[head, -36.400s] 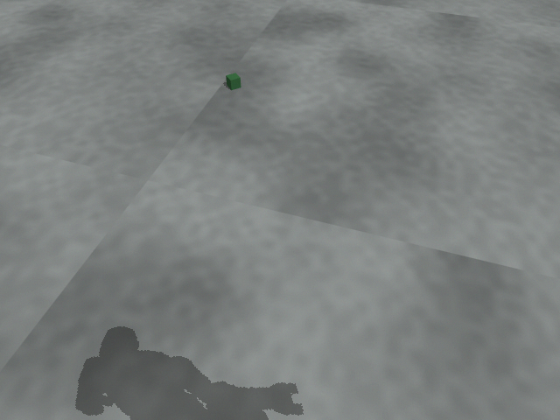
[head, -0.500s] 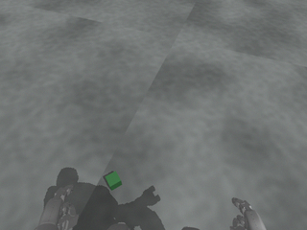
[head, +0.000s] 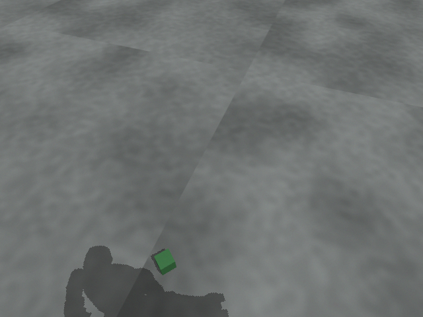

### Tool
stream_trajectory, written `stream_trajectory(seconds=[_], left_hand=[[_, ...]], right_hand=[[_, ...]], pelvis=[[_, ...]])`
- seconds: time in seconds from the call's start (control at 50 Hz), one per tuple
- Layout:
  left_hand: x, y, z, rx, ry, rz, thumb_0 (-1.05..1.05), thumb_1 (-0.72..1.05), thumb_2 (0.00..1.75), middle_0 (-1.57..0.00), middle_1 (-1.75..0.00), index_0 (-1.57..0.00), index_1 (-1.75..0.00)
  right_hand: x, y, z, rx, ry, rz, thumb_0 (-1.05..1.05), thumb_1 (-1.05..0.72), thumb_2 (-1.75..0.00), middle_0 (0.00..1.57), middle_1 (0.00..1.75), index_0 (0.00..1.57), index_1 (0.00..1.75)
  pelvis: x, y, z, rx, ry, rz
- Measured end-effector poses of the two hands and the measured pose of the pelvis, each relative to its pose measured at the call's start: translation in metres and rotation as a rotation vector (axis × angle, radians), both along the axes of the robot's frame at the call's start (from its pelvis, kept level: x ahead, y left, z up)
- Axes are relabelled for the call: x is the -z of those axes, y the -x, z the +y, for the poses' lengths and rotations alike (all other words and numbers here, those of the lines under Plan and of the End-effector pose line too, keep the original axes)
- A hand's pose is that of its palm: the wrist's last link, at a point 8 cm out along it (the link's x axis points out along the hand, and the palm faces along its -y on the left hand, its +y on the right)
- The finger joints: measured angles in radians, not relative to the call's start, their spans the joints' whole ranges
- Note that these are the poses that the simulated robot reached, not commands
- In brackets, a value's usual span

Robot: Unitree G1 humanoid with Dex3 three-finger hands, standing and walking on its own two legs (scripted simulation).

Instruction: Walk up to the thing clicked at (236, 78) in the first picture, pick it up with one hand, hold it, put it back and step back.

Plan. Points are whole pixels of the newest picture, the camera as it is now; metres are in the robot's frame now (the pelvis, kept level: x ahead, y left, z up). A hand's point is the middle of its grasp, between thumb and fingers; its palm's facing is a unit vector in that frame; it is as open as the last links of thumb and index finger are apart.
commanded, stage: stand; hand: left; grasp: from above
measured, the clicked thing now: (165, 261) +0.49 +0.21 -0.74
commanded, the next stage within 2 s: step back in 1.90 s
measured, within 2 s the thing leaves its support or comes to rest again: neither
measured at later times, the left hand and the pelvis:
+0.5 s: hand out of the picture +0.04 +0.23 -0.15, palm faces +0.02 -0.94 -0.35, open 7.4 cm; pelvis +0.00 -0.02 +0.01, yaw +0 degrees
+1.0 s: hand out of the picture +0.11 +0.23 -0.15, palm faces +0.01 -0.94 -0.34, open 7.4 cm; pelvis +0.02 -0.02 +0.01, yaw -1 degrees
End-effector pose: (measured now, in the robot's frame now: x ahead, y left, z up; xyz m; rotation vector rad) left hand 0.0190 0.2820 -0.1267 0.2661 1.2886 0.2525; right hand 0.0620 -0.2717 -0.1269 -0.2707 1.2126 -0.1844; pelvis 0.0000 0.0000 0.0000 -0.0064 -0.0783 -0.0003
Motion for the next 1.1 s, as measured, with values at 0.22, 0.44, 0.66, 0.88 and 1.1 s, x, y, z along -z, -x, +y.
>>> stream_trajectory(seconds=[0.22,0.44,0.66,0.88,1.1], left_hand=[[-0.008,-0.002,-0.001,0.004,-0.019,-0.002,0.01,0.90,0.90,-0.20,-0.30,-0.20,-0.30],[-0.011,-0.012,-0.007,0.016,-0.022,0.010,0.01,0.90,0.90,-0.20,-0.30,-0.20,-0.30],[-0.011,-0.039,-0.015,0.029,-0.006,-0.007,0.01,0.90,0.90,-0.20,-0.30,-0.20,-0.30],[-0.015,-0.070,-0.015,0.046,-0.007,-0.049,0.01,0.90,0.90,-0.20,-0.30,-0.20,-0.30],[-0.018,-0.080,-0.010,0.052,-0.014,-0.064,0.01,0.90,0.90,-0.20,-0.30,-0.20,-0.30]], right_hand=[[-0.001,0.006,-0.011,0.013,-0.002,0.012,0.01,-0.90,-0.90,0.20,0.30,0.21,0.30],[-0.002,0.013,-0.030,0.025,0.011,0.056,0.01,-0.90,-0.90,0.20,0.30,0.21,0.30],[-0.004,0.004,-0.035,0.022,0.020,0.074,0.01,-0.90,-0.90,0.20,0.30,0.21,0.30],[-0.008,-0.019,-0.036,0.015,0.025,0.042,0.01,-0.90,-0.90,0.20,0.30,0.21,0.30],[-0.010,-0.032,-0.036,0.009,0.026,0.019,0.01,-0.90,-0.90,0.20,0.30,0.21,0.30]], pelvis=[[-0.004,0.004,-0.006,-0.001,-0.004,-0.012],[-0.006,0.000,-0.016,0.000,-0.002,0.003],[-0.008,-0.011,-0.020,0.005,-0.003,0.015],[-0.009,-0.021,-0.019,0.010,-0.004,0.024],[-0.009,-0.025,-0.019,0.010,-0.006,0.026]])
